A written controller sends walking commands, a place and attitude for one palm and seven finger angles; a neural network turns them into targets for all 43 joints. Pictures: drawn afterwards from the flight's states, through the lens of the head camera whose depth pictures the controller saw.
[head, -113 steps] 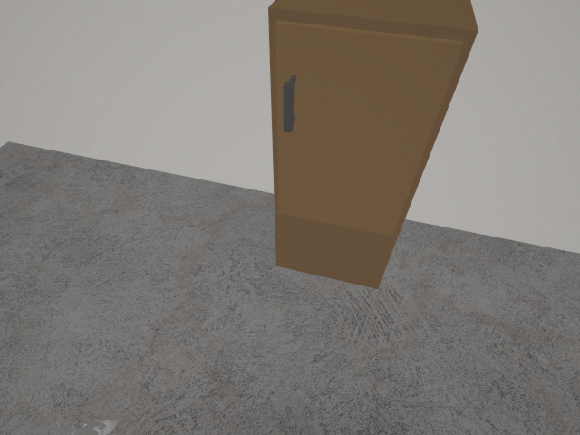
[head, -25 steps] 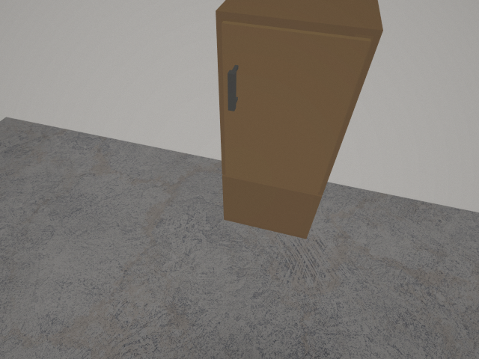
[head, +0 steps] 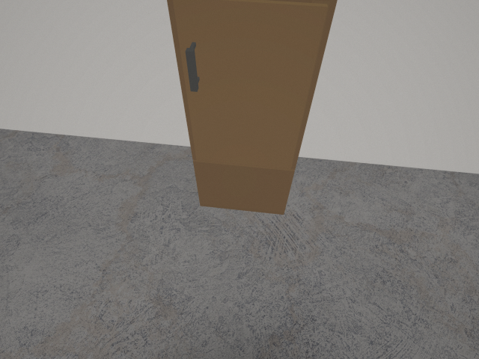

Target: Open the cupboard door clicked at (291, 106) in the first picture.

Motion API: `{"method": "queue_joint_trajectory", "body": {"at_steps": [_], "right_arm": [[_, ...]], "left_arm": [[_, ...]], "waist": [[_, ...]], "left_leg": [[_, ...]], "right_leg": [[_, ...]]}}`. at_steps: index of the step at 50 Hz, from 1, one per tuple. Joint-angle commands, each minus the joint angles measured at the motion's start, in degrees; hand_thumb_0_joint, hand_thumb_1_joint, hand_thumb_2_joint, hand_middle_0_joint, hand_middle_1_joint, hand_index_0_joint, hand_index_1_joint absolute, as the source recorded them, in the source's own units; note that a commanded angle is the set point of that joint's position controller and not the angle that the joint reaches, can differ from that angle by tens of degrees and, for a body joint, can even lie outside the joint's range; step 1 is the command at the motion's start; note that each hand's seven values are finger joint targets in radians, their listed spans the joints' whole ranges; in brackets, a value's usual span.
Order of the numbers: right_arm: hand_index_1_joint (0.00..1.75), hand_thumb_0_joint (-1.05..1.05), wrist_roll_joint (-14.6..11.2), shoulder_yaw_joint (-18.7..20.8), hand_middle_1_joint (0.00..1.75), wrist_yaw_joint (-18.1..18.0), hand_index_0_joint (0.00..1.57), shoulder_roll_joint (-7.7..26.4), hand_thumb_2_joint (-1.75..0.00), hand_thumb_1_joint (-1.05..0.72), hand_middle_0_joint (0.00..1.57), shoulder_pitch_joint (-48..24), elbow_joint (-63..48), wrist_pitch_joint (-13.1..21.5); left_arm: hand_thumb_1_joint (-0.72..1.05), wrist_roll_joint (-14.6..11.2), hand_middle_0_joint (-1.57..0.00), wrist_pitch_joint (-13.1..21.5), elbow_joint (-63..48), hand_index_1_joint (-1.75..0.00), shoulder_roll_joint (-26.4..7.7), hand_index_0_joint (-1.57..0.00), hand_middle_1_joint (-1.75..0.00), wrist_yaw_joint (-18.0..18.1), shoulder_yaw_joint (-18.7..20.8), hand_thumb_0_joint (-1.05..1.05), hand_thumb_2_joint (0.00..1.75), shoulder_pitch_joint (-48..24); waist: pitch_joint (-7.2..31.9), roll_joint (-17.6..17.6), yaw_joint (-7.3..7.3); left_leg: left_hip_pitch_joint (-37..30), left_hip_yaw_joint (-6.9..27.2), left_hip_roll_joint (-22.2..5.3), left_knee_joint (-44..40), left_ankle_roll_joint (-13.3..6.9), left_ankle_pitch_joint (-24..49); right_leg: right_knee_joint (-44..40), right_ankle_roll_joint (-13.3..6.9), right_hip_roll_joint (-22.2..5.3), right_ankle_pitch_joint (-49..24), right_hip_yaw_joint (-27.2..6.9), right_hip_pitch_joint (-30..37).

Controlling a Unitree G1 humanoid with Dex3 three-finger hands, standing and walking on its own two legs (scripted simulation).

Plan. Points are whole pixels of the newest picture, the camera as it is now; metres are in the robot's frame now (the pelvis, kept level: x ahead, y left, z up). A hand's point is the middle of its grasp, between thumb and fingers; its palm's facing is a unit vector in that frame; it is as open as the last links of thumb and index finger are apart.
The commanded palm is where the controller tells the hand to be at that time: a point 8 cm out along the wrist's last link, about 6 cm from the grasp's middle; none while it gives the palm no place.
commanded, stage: take the last steps up to it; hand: left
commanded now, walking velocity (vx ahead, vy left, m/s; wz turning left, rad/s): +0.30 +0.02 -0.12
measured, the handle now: (193, 67) +0.84 +0.16 +0.03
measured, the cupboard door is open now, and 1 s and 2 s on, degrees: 0 0 0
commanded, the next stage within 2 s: come to a stop and stand still in 0.74 s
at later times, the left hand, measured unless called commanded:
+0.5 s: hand out of the picture +0.04 +0.15 -0.16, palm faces +0.01 -0.99 -0.15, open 7.3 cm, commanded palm none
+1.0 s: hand (152, 257) +0.35 +0.22 -0.16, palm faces -0.05 -0.97 -0.22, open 7.3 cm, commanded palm none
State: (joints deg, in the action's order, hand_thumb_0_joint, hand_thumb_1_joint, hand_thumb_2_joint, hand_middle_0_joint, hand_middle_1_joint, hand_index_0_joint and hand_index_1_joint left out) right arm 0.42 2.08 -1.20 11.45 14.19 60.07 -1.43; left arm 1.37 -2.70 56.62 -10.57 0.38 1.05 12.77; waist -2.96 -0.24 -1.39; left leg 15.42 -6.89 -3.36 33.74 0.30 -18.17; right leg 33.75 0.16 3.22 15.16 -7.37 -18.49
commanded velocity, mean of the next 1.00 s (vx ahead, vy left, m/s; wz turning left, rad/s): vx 0.14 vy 0.00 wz -0.02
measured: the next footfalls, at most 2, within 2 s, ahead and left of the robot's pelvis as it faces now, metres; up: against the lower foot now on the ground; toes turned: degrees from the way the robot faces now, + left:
left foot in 0.66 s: +0.29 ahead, +0.14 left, +0.00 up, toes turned +5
right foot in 1.02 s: +0.37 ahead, -0.09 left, +0.00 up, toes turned -10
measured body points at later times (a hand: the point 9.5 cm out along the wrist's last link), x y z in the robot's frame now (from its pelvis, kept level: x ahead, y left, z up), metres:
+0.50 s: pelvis +0.10 -0.01 +0.01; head +0.10 -0.01 +0.46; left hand +0.04 +0.21 -0.14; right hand +0.11 -0.24 -0.14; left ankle +0.16 +0.12 -0.68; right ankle +0.03 -0.11 -0.73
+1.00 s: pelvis +0.26 +0.04 +0.01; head +0.27 +0.04 +0.45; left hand +0.35 +0.27 -0.14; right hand +0.23 -0.18 -0.15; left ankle +0.25 +0.14 -0.73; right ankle +0.32 -0.09 -0.72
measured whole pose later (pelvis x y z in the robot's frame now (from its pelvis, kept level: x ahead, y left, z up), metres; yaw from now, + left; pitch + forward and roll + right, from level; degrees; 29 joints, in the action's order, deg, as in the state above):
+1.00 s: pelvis +0.26 +0.04 +0.01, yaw -4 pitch -2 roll +2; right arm 0.9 1.1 -1.9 6.8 17.3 63.7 1.7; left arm 1.5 0.6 58.6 -10.7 1.5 2.5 10.6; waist -2.3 -2.3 -1.0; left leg 9.2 -9.5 -0.5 27.6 -1.6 -16.5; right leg 34.1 0.9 -4.3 10.3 4.0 -20.8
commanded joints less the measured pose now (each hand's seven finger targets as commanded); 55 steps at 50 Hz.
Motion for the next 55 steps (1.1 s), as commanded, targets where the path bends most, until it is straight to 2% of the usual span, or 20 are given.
{"method": "queue_joint_trajectory", "body": {"at_steps": [1, 3, 4, 10, 11, 12, 13, 14, 17, 20, 28, 31, 33, 34, 36, 39, 47, 50, 53, 55], "right_arm": [[0.30, 0.00, 0.9, 1.8, 0.30, -0.3, 0.20, 8.0, -0.90, -0.90, 0.20, 3.1, -2.5, 1.8], [0.30, 0.00, 1.0, 2.7, 0.30, -0.2, 0.20, 11.4, -0.90, -0.90, 0.20, 4.5, -2.3, 2.4], [0.30, 0.00, 1.1, 2.7, 0.30, -0.1, 0.20, 11.1, -0.90, -0.90, 0.20, 4.5, -2.4, 2.7], [0.30, 0.00, 1.3, 1.6, 0.30, 0.2, 0.20, 8.0, -0.90, -0.90, 0.20, 5.8, 0.4, 3.0], [0.30, 0.00, 1.0, 1.3, 0.30, 0.4, 0.20, 6.5, -0.90, -0.90, 0.20, 6.0, 0.4, 3.1], [0.30, 0.00, 0.4, 0.6, 0.30, 0.9, 0.20, 3.0, -0.90, -0.90, 0.20, 4.9, -1.2, 3.4], [0.30, 0.00, 0.8, 0.7, 0.30, 1.2, 0.20, 3.8, -0.90, -0.90, 0.20, -1.0, -4.4, 3.6], [0.30, 0.00, 1.0, 1.3, 0.30, 1.4, 0.20, 4.8, -0.90, -0.90, 0.20, -2.9, -4.6, 3.4], [0.30, 0.00, 1.3, 1.8, 0.30, 2.1, 0.20, 3.2, -0.90, -0.90, 0.20, 0.4, -2.5, 2.9], [0.30, 0.00, 1.1, 1.5, 0.30, 2.4, 0.20, 1.4, -0.90, -0.90, 0.20, 1.7, -2.2, 2.6], [0.30, 0.00, 0.4, 1.3, 0.30, 3.1, 0.20, -0.2, -0.90, -0.90, 0.20, -4.4, -5.3, 3.9], [0.30, 0.00, 1.1, 1.9, 0.30, 1.8, 0.20, 3.0, -0.90, -0.90, 0.20, 8.8, -0.8, 4.9], [0.30, 0.00, 1.4, 3.6, 0.30, 0.3, 0.20, 13.0, -0.90, -0.90, 0.20, 19.6, 1.4, 4.9], [0.30, 0.00, 1.0, 3.1, 0.30, -0.1, 0.20, 11.5, -0.90, -0.90, 0.20, 16.5, 1.3, 4.4], [0.30, 0.00, 0.9, 1.7, 0.30, -0.3, 0.20, 5.3, -0.90, -0.90, 0.20, 8.4, -0.4, 5.0], [0.30, 0.00, 0.9, 0.8, 0.30, -0.6, 0.20, 1.8, -0.90, -0.90, 0.20, 5.1, -0.4, 6.3], [0.30, 0.00, 0.8, 0.5, 0.30, -1.4, 0.20, 3.3, -0.90, -0.90, 0.20, 3.2, 1.1, 4.3], [0.30, 0.00, 0.1, 1.1, 0.30, -1.2, 0.20, 2.0, -0.90, -0.90, 0.20, 3.8, 0.9, 3.1], [0.30, 0.00, -0.1, 1.6, 0.30, -0.9, 0.20, -0.5, -0.90, -0.90, 0.20, 6.8, 0.7, 0.4], [0.30, 0.00, -0.1, 2.1, 0.30, -1.1, 0.20, 0.5, -0.90, -0.90, 0.20, 4.2, -0.3, -0.3]], "left_arm": [[0.90, 0.0, -0.20, 1.3, -4.4, -0.30, -8.0, -0.20, -0.30, 0.2, 2.5, 0.00, 0.90, 0.8], [0.90, 0.4, -0.20, 1.4, -4.7, -0.30, -5.5, -0.20, -0.30, -0.4, 2.5, 0.00, 0.90, 0.7], [0.90, 0.6, -0.20, 1.5, -4.8, -0.30, -5.2, -0.20, -0.30, -0.7, 2.7, 0.00, 0.90, -0.5], [0.90, 0.3, -0.20, 3.6, 0.1, -0.30, -1.2, -0.20, -0.30, -1.3, 1.9, 0.00, 0.90, 8.3], [0.90, 0.4, -0.20, 4.1, 1.6, -0.30, -3.2, -0.20, -0.30, -0.9, 2.3, 0.00, 0.90, 11.7], [0.90, 0.6, -0.20, 5.1, 3.0, -0.30, -8.3, -0.20, -0.30, -0.1, 3.4, 0.00, 0.90, 16.5], [0.90, -0.2, -0.20, 5.1, 4.0, -0.30, -11.6, -0.20, -0.30, 0.5, 4.0, 0.00, 0.90, 21.8], [0.90, -0.3, -0.20, 5.4, 4.0, -0.30, -11.0, -0.20, -0.30, 0.8, 3.8, 0.00, 0.90, 20.2], [0.90, 0.1, -0.20, 6.1, 2.4, -0.30, -6.2, -0.20, -0.30, 1.2, 2.7, 0.00, 0.90, 11.6], [0.90, 0.1, -0.20, 7.2, 3.1, -0.30, -5.1, -0.20, -0.30, 1.0, 2.5, 0.00, 0.90, 11.8], [0.90, 0.7, -0.20, 7.1, 6.4, -0.30, -6.2, -0.20, -0.30, 1.1, 3.1, 0.00, 0.90, 14.7], [0.90, 0.2, -0.20, 6.5, 6.7, -0.30, -4.9, -0.20, -0.30, 0.9, 3.1, 0.00, 0.90, 14.2], [0.90, -0.5, -0.20, 6.0, 4.4, -0.30, -0.1, -0.20, -0.30, 0.2, 2.4, 0.00, 0.90, 16.9], [0.90, -0.1, -0.20, 5.9, 3.5, -0.30, -1.1, -0.20, -0.30, 0.6, 2.3, 0.00, 0.90, 13.9], [0.90, 0.3, -0.20, 5.9, 3.3, -0.30, -0.8, -0.20, -0.30, -0.2, 2.6, 0.00, 0.90, 8.7], [0.90, 0.6, -0.20, 4.5, 4.7, -0.30, 1.5, -0.20, -0.30, -0.5, 2.2, 0.00, 0.90, 11.5], [0.90, -0.1, -0.20, 3.0, 3.0, -0.30, 0.3, -0.20, -0.30, 0.9, 1.3, 0.00, 0.90, 6.8], [0.90, 0.3, -0.20, 3.0, 2.2, -0.30, -5.5, -0.20, -0.30, 1.4, 2.4, 0.00, 0.90, 7.1], [0.90, 0.1, -0.20, 3.0, 0.9, -0.30, -9.9, -0.20, -0.30, 1.7, 3.3, 0.00, 0.90, 5.8], [0.90, 0.3, -0.20, 2.6, -0.3, -0.30, -9.2, -0.20, -0.30, 2.4, 3.6, 0.00, 0.90, 3.5]], "waist": [[3.1, 3.6, 0.40], [0.9, 13.1, -0.11], [-0.7, 11.4, -0.33], [-2.5, 4.5, 3.30], [-3.1, -0.4, 4.56], [-3.1, -13.3, 6.52], [-3.1, -14.6, 8.99], [-5.1, -11.4, 7.73], [-5.9, -4.5, 2.34], [-4.3, -5.4, 1.11], [-4.1, -7.8, 2.51], [2.0, -0.8, -2.91], [10.3, 21.0, -4.28], [9.4, 15.1, -4.11], [0.5, 8.6, -1.77], [1.6, 5.5, 1.86], [1.2, 5.0, 2.70], [0.5, -0.5, 3.16], [5.5, -14.2, 2.19], [7.2, -11.4, 3.29]], "left_leg": [[-5.5, 10.3, -7.2, -12.5, -3.2, -12.6], [-3.3, 21.4, -16.9, -23.8, -8.8, -26.0], [-3.0, 22.4, -19.1, -25.8, -10.8, -23.6], [1.8, 5.6, -10.7, -12.9, -5.9, -10.1], [7.7, 2.5, -7.7, -5.5, -4.0, -11.4], [20.3, -3.6, -1.6, 10.2, -1.0, -13.2], [25.6, -0.7, -0.3, 21.4, -0.9, -17.0], [26.5, 4.2, -1.8, 26.8, -1.3, -11.8], [23.1, 5.6, -4.2, 28.7, -0.5, -1.2], [20.2, 3.6, -4.0, 23.9, 0.6, 4.5], [12.0, 1.3, -2.3, 6.3, -1.0, 4.5], [-9.6, -0.1, 0.4, -4.4, -2.1, 8.1], [-23.5, 31.3, -21.5, -17.0, -10.4, 9.1], [-18.3, 31.7, -22.2, -20.4, -12.0, -0.5], [-7.0, 24.4, -18.0, -21.9, -11.3, -0.9], [-1.7, 11.9, -14.0, -20.7, -9.8, 15.8], [-2.8, 5.5, -11.4, -13.0, -7.8, 37.2], [1.9, 3.5, -6.3, -6.4, -2.4, 20.7], [4.2, 0.4, 1.7, 11.4, 0.9, -11.0], [7.5, 5.8, 2.2, 26.0, 0.7, -16.5]], "right_leg": [[-4.0, -2.8, -2.7, 11.1, -3.1, -6.6], [13.5, -1.0, 0.5, 11.0, 6.8, -9.1], [19.0, -1.0, -2.2, 12.4, 7.5, -11.0], [-4.7, -1.5, -3.1, 3.8, 14.4, 8.0], [-9.1, -2.7, -5.4, 5.0, 10.2, 14.7], [-17.7, -7.5, -17.3, 12.2, -9.1, 22.0], [-25.0, -12.8, -26.1, 16.1, -23.1, 20.2], [-27.0, -13.6, -25.5, 20.9, -23.4, 15.7], [-26.3, -11.7, -21.8, 15.0, -11.4, 8.5], [-26.1, -10.2, -18.4, 2.6, -1.7, 8.6], [-20.9, -8.3, -18.7, -8.0, 4.5, 10.7], [-1.6, -5.5, -13.2, -14.9, 10.0, 5.9], [30.5, -1.5, -1.9, 19.8, 13.9, -12.4], [38.2, -2.7, -4.0, 18.5, 9.2, -14.4], [40.6, -2.5, -8.7, 8.2, 7.7, -17.4], [31.2, -0.7, -9.9, 5.2, 8.8, -10.1], [0.4, 0.9, -7.2, -3.6, 11.2, 3.5], [-6.3, -0.5, -11.9, -26.4, 6.1, 9.9], [-8.9, -10.5, -24.6, -50.5, -3.2, 10.6], [-9.9, -14.4, -25.6, -50.8, -3.9, 11.0]]}}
